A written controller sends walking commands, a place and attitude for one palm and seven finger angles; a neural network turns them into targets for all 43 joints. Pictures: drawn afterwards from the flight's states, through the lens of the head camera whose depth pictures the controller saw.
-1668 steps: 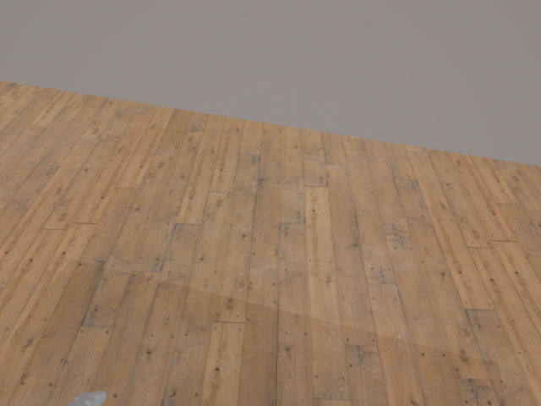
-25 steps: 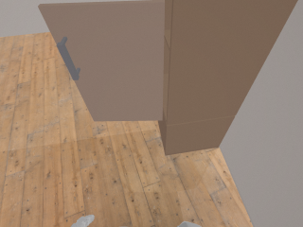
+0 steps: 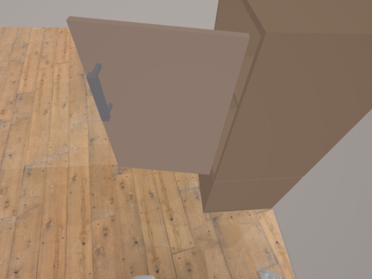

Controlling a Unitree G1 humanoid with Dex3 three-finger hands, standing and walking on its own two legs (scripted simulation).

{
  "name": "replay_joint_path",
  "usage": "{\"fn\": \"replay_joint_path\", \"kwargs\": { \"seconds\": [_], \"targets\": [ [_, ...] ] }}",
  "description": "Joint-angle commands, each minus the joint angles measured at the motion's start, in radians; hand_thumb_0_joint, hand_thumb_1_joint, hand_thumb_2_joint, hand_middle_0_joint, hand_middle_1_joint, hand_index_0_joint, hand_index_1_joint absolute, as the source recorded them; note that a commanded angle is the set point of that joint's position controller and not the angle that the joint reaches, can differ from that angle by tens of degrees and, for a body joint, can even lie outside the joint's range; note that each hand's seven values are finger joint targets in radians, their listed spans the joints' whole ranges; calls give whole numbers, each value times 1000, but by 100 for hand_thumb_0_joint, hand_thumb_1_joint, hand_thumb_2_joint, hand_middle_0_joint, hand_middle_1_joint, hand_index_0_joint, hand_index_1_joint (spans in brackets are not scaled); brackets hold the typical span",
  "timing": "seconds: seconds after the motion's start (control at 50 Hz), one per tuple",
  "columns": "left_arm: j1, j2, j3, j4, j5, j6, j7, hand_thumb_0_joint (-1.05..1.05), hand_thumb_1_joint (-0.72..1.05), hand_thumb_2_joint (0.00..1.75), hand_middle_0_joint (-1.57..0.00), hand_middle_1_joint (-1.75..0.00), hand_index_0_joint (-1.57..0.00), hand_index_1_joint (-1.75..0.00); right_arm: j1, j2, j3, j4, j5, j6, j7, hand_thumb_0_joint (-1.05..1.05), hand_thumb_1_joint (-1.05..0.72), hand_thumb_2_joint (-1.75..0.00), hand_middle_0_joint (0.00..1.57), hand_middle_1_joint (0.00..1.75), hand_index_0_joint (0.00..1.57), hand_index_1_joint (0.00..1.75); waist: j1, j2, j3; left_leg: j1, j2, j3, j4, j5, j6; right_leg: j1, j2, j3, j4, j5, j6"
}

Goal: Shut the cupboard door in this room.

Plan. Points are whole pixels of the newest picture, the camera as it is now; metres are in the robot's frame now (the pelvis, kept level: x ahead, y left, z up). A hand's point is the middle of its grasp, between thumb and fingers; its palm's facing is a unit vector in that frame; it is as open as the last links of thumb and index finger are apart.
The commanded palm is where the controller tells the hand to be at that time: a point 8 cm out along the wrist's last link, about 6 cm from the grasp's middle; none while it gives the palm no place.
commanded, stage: come to a stop and stand still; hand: left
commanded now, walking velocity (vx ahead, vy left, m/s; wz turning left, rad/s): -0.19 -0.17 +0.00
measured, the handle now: (102, 93) +0.50 +0.28 +0.07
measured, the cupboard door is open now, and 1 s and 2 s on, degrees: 81 81 81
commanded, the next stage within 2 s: look again from close up in 0.86 s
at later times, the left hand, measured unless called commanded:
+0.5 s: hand out of the picture +0.01 +0.11 -0.17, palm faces +0.00 -0.97 -0.23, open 7.3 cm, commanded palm none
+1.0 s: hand out of the picture -0.07 +0.07 -0.17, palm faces +0.03 -0.99 -0.17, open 7.4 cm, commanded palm none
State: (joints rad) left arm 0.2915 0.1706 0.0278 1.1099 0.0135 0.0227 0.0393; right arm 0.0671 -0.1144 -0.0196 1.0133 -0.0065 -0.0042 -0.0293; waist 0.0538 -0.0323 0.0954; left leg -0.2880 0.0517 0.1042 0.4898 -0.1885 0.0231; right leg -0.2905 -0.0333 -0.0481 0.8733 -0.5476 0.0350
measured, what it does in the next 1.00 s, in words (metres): steps on the spot: right foot, then left foot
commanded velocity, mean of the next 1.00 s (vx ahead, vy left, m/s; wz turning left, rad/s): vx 0.00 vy -0.01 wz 0.00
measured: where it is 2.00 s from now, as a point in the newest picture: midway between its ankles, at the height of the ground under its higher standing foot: outside the picture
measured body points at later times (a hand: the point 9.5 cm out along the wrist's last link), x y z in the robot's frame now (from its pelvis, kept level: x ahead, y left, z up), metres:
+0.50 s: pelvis -0.04 -0.07 +0.00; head -0.02 -0.09 +0.45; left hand +0.01 +0.16 -0.15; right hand -0.03 -0.32 -0.16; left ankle -0.05 +0.06 -0.73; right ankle -0.04 -0.17 -0.74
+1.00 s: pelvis -0.05 -0.08 +0.00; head -0.03 -0.09 +0.45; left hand -0.07 +0.12 -0.16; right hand -0.06 -0.30 -0.16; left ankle -0.06 +0.05 -0.74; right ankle -0.04 -0.17 -0.74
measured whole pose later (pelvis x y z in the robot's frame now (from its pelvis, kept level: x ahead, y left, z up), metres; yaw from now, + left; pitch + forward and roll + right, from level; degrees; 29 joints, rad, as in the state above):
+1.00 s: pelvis -0.05 -0.08 +0.00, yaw +0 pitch +0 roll +0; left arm 0.31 0.11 0.00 1.13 0.02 -0.02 0.04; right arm 0.29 -0.13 -0.01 1.12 -0.01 0.01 -0.03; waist 0.01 0.02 0.05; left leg -0.18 0.05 0.02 0.45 -0.26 -0.03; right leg -0.19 0.03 -0.09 0.41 -0.21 -0.05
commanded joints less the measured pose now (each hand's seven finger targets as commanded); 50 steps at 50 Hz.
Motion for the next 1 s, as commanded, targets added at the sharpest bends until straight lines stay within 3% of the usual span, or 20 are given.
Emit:
{"fn": "replay_joint_path", "kwargs": {
  "seconds": [0.0,0.06,0.16,0.2,0.22,0.24,0.26,0.28,0.3,0.34,0.46,0.5,0.52,0.56,0.72,0.9,0.92,0.94,0.96,0.98],
  "targets": [
    [71,95,48,-74,-1,16,1,0,90,90,-20,-30,-20,-30,114,-224,-67,-22,-8,17,-27,0,-90,-90,20,30,20,30,-55,141,-163,197,312,-184,-106,741,166,-177,-10,76,287,36,15],
    [68,85,56,-103,1,26,-8,0,90,90,-20,-30,-20,-30,78,-214,-74,-42,-10,13,-20,0,-90,-90,20,30,20,30,-43,165,-181,145,285,-154,-131,529,153,-165,-15,68,261,79,21],
    [41,61,41,-131,4,18,-20,0,90,90,-20,-30,-20,-30,60,-231,-85,-50,-21,19,-1,0,-90,-90,20,30,20,30,-52,257,-155,41,254,-187,-181,115,125,-24,-17,-11,-80,80,-2],
    [94,68,37,-110,3,8,-20,0,90,90,-20,-30,-20,-30,54,-234,-86,-49,-17,25,5,0,-90,-90,20,30,20,30,-27,231,-158,-21,228,-186,-146,-32,89,95,-9,-29,-275,190,-11],
    [124,90,38,-98,8,-1,-19,0,90,90,-20,-30,-20,-30,67,-206,-82,-47,-11,27,8,0,-90,-90,20,30,20,30,-12,150,-134,-88,176,-161,-87,-86,55,173,-6,-34,-413,281,-12],
    [122,146,41,-103,18,-11,-15,0,90,90,-20,-30,-20,-30,95,-155,-73,-53,-2,31,13,0,-90,-90,20,30,20,30,-16,-33,-119,-147,77,-97,59,-198,-5,177,-124,116,-578,252,-43],
    [31,220,42,-134,19,-16,-12,0,90,90,-20,-30,-20,-30,88,-94,-56,-77,3,37,21,0,-90,-90,20,30,20,30,-43,-237,-54,-178,-12,-38,181,-308,-55,36,-306,320,-675,185,-131],
    [-19,230,40,-159,16,-15,-12,0,90,90,-20,-30,-20,-30,37,-128,-56,-90,-2,48,23,0,-90,-90,20,30,20,30,-18,-178,-36,-104,-6,-99,285,-337,-43,-110,-334,325,-705,128,-186],
    [-61,227,47,-157,18,-21,-10,0,90,90,-20,-30,-20,-30,45,-123,-57,-79,-7,52,22,0,-90,-90,20,30,20,30,-37,-221,-19,-115,-13,-125,344,-309,-32,-122,-297,333,-689,160,-194],
    [-128,179,33,-157,14,-21,-7,0,90,90,-20,-30,-20,-30,132,-128,-54,-26,-6,47,22,0,-90,-90,20,30,20,30,-79,-160,-12,-65,-10,-97,374,-223,-36,-101,-221,185,-627,291,-174],
    [-42,143,23,-96,-3,-35,-4,0,90,90,-20,-30,-20,-30,208,-94,-22,34,-3,12,6,0,-90,-90,20,30,20,30,-56,-79,-70,80,-12,-81,-20,-75,-49,58,-182,149,-509,518,-153],
    [-15,99,12,-82,-14,-36,-7,0,90,90,-20,-30,-20,-30,234,-129,-17,58,-6,-11,-3,0,-90,-90,20,30,20,30,-42,54,-108,171,75,-187,-115,196,-12,49,-94,100,-458,484,-81],
    [-10,87,10,-82,-11,-34,-7,0,90,90,-20,-30,-20,-30,224,-148,-18,60,-4,-12,-5,0,-90,-90,20,30,20,30,-28,54,-107,140,110,-208,-118,203,2,91,-71,88,-473,432,-65],
    [-26,93,7,-59,-14,-32,-6,0,90,90,-20,-30,-20,-30,202,-133,-10,82,-2,-18,-11,0,-90,-90,20,30,20,30,-29,171,-111,101,98,-197,-139,221,5,168,-69,55,-470,467,-48],
    [-9,80,-2,-30,-9,-32,-6,0,90,90,-20,-30,-20,-30,258,-84,-8,102,-3,3,-9,0,-90,-90,20,30,20,30,-48,3,1,96,41,-137,-164,-35,-21,85,-85,105,-605,264,-60],
    [40,57,-3,-18,-9,-42,-4,0,90,90,-20,-30,-20,-30,290,-77,-3,106,-4,-5,-11,0,-90,-90,20,30,20,30,-54,13,-13,118,34,-127,-147,11,-21,72,-89,111,-607,285,-65],
    [46,55,-3,-17,-9,-43,-4,0,90,90,-20,-30,-20,-30,290,-75,-1,106,-3,-6,-12,0,-90,-90,20,30,20,30,-52,11,-17,122,38,-128,-150,17,-19,81,-85,106,-605,302,-65],
    [129,75,-9,20,10,-75,36,0,90,90,-20,-30,-20,-30,178,-125,-1,52,1,-27,4,0,-90,-90,20,30,20,30,-12,51,-39,43,40,-78,61,8,-45,119,-146,161,-538,783,-35],
    [102,133,0,-26,4,-83,27,0,90,90,-20,-30,-20,-30,252,-68,1,15,-1,-12,8,0,-90,-90,20,30,20,30,-71,30,-142,42,1,-101,82,-154,-35,154,-206,215,-549,655,-86],
    [64,119,-1,-41,6,-83,21,0,90,90,-20,-30,-20,-30,277,-70,1,19,-1,-12,10,0,-90,-90,20,30,20,30,-84,19,-145,68,5,-93,74,-150,-32,94,-189,184,-559,458,-125]
  ]
}}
